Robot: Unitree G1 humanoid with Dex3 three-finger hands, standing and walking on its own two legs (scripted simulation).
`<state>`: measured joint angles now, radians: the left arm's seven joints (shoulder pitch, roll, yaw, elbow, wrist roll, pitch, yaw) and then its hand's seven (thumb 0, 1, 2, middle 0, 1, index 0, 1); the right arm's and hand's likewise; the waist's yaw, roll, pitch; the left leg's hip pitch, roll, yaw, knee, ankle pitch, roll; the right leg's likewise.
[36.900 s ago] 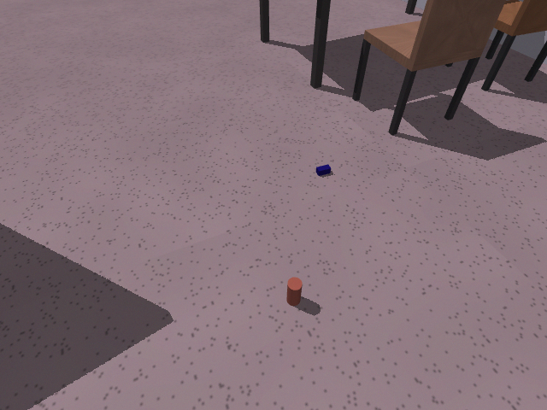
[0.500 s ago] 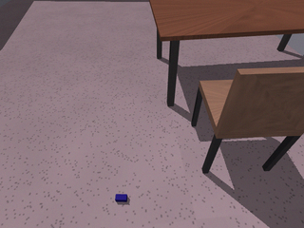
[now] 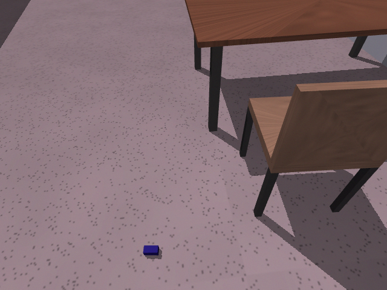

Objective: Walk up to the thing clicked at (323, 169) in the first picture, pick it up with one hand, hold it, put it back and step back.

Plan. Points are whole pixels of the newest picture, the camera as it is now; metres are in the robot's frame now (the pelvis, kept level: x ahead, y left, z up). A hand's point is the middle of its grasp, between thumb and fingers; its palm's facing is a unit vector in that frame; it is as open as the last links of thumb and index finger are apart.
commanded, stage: stand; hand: left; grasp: from above
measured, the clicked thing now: (151, 250) +0.47 +0.26 -0.76
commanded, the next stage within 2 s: step back in 0.98 s
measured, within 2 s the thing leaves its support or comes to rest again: neither
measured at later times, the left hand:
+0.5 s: hand out of the picture +0.08 +0.25 -0.16, palm faces +0.00 -0.94 -0.34, open 7.4 cm
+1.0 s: hand out of the picture +0.07 +0.25 -0.16, palm faces -0.01 -0.94 -0.34, open 7.4 cm
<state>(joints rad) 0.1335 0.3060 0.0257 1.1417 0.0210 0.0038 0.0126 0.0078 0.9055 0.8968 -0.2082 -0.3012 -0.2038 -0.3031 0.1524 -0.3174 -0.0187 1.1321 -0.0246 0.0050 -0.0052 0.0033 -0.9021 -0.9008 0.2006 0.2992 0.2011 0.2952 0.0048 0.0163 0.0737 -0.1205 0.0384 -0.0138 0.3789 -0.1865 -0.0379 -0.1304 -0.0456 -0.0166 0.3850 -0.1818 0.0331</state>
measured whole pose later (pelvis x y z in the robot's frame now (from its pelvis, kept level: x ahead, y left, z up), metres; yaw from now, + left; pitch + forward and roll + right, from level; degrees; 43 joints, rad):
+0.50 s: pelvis +0.01 +0.00 +0.00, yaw +0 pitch -4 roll +0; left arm 0.11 0.32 0.02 1.14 0.02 0.00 0.01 0.01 0.91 0.90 -0.21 -0.30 -0.20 -0.30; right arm 0.12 -0.33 -0.02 1.14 -0.02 0.00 0.00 0.00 -0.90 -0.90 0.20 0.30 0.20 0.30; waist 0.01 0.01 0.07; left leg -0.10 0.04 -0.01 0.35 -0.18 -0.04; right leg -0.12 -0.04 -0.01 0.36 -0.18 0.03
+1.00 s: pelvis +0.01 +0.00 +0.00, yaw -1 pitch -3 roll +0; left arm 0.13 0.33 0.03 1.13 0.01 0.00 0.00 0.01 0.91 0.90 -0.21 -0.30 -0.20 -0.30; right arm 0.13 -0.34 -0.02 1.14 -0.02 0.01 0.01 0.00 -0.90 -0.90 0.20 0.30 0.20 0.30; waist 0.00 0.01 0.07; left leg -0.12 0.04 0.00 0.36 -0.19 -0.04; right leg -0.15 -0.04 -0.01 0.38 -0.19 0.03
